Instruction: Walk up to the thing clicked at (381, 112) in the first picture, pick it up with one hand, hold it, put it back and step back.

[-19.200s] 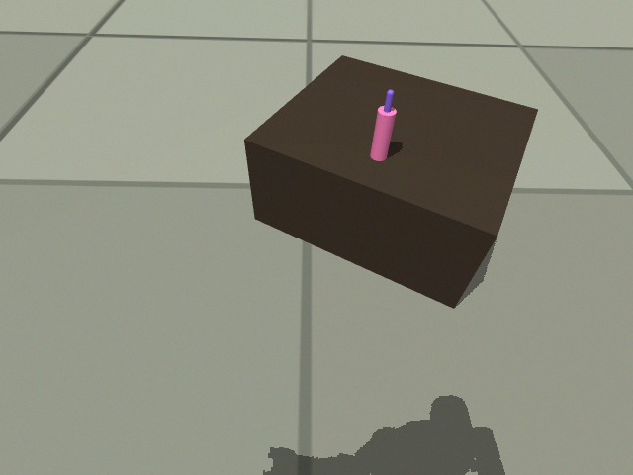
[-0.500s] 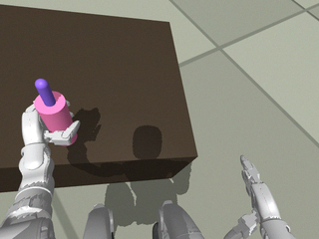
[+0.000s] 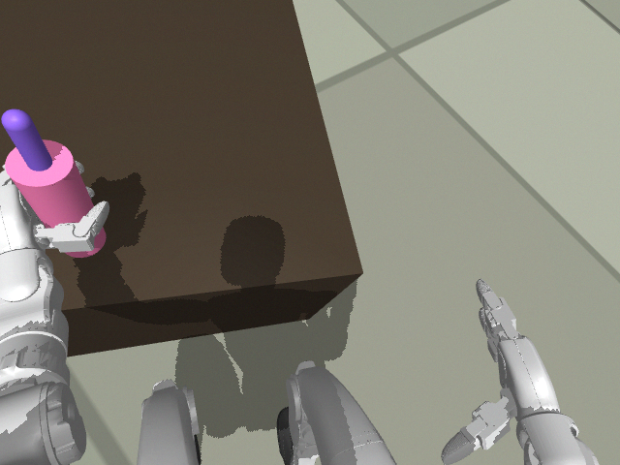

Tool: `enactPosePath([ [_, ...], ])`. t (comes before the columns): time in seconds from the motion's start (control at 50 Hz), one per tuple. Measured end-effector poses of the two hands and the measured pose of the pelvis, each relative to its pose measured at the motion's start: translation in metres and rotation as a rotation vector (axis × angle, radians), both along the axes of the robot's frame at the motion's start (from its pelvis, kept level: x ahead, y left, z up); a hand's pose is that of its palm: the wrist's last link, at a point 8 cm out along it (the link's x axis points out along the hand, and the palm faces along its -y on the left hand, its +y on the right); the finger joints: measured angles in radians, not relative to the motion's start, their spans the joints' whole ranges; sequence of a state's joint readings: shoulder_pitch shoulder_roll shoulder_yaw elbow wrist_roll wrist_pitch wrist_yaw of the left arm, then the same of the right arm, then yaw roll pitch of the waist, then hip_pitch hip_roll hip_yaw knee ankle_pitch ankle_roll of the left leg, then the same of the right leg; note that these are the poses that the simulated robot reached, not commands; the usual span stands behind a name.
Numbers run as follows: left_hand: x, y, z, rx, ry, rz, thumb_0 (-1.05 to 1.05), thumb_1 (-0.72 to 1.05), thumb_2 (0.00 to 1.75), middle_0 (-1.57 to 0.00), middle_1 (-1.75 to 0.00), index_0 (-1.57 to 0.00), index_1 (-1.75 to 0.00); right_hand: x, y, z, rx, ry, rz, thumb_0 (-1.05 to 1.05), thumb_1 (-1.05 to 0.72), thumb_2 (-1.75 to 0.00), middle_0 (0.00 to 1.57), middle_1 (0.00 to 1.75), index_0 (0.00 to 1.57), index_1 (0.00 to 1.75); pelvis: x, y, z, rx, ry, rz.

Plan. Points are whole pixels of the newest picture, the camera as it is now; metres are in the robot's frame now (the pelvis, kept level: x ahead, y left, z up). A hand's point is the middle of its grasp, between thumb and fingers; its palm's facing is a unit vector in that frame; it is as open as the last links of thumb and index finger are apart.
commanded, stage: lower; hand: left
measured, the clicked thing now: (56, 191) +0.47 +0.21 +0.00
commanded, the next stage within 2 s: loosen in 0.76 s
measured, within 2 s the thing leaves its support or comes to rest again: rests again in 1.84 s
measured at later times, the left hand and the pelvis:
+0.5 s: hand (88, 214) +0.49 +0.20 -0.10, palm faces +0.16 -0.99 -0.03, open 8.2 cm; pelvis +0.00 +0.00 -0.03, yaw -1 degrees
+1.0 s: hand (94, 214) +0.49 +0.20 -0.11, palm faces +0.16 -0.99 -0.02, open 8.2 cm; pelvis -0.01 +0.00 -0.05, yaw -2 degrees
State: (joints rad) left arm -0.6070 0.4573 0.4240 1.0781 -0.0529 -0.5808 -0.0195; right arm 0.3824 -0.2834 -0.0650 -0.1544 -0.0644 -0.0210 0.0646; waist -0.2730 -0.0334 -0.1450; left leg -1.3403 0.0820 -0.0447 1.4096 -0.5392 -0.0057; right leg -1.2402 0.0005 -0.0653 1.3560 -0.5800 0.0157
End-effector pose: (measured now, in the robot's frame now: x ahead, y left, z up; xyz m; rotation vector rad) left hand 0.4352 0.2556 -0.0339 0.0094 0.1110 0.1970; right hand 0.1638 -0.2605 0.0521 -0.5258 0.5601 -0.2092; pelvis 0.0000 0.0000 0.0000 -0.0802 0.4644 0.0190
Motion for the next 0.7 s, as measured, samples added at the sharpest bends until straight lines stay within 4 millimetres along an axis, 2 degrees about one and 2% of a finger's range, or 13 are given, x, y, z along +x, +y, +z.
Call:
enactPosePath([
  [0.18,0.015,0.000,-0.006,0.002,0.024,-0.023,0.00,-0.24,1.18,-0.79,-1.11,-0.85,-1.12,0.001,0.002,-0.007,0.008,0.006,0.002,-0.01,0.53,-0.05,0.06,0.05,0.06,0.05,0.002,0.002,-0.005,-0.003,0.023,-0.003],
  [0.32,0.023,-0.004,-0.032,-0.005,0.052,-0.032,0.00,-0.24,1.18,-0.79,-1.11,-0.85,-1.12,0.000,0.001,-0.009,-0.020,0.019,-0.005,-0.01,0.53,-0.05,0.06,0.05,0.06,0.05,0.002,0.003,-0.013,-0.005,0.051,-0.010],
  [0.48,0.021,-0.003,-0.060,-0.002,0.042,-0.027,0.00,-0.24,1.18,-0.79,-1.11,-0.85,-1.12,0.003,-0.001,-0.006,-0.077,0.017,0.009,-0.01,0.52,-0.06,0.06,0.05,0.06,0.05,0.003,0.001,-0.026,-0.009,0.079,-0.018],
  [0.7,0.018,-0.001,-0.067,0.012,0.050,-0.043,0.00,-0.24,1.18,-0.79,-1.11,-0.85,-1.12,0.006,0.003,-0.012,-0.071,-0.014,0.021,-0.01,0.51,-0.06,0.06,0.05,0.06,0.05,0.002,0.002,-0.036,-0.019,0.086,-0.013],
])
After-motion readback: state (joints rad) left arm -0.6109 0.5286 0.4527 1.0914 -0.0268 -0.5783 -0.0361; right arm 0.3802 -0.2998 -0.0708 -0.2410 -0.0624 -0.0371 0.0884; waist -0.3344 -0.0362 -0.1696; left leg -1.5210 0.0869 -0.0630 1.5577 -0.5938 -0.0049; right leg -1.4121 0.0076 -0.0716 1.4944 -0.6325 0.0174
